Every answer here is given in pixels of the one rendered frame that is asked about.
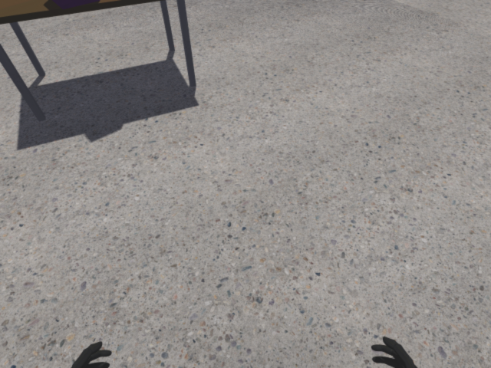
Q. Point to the left robot hand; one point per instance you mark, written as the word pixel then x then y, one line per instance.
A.
pixel 92 353

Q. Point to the right robot hand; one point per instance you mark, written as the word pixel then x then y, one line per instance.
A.
pixel 401 358

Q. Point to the table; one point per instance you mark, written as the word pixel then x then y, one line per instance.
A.
pixel 12 11

